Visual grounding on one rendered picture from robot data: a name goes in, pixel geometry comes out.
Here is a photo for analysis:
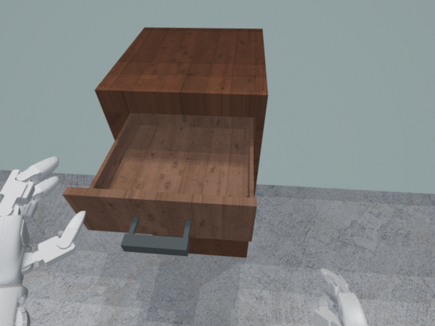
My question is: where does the handle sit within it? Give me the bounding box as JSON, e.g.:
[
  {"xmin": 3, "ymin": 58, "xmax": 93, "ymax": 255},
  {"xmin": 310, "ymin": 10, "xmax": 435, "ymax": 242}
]
[{"xmin": 120, "ymin": 217, "xmax": 192, "ymax": 256}]

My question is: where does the robot left forearm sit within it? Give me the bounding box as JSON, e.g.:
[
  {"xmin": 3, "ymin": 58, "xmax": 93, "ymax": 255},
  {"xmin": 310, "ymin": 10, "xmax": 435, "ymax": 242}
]
[{"xmin": 0, "ymin": 284, "xmax": 31, "ymax": 326}]

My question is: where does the robot left hand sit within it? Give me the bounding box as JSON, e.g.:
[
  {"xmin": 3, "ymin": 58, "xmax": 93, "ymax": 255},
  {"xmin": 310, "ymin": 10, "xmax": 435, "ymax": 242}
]
[{"xmin": 0, "ymin": 156, "xmax": 86, "ymax": 285}]

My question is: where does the drawer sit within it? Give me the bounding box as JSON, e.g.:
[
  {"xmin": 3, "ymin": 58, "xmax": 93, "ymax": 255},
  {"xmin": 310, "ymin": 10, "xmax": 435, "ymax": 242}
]
[{"xmin": 63, "ymin": 113, "xmax": 257, "ymax": 242}]

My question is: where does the cabinet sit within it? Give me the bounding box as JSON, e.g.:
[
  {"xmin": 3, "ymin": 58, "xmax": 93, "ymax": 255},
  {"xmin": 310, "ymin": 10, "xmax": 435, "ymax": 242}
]
[{"xmin": 95, "ymin": 27, "xmax": 268, "ymax": 258}]

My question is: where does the robot right hand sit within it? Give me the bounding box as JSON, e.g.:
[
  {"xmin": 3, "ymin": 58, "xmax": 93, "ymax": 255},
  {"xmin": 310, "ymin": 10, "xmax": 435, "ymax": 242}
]
[{"xmin": 315, "ymin": 268, "xmax": 368, "ymax": 326}]

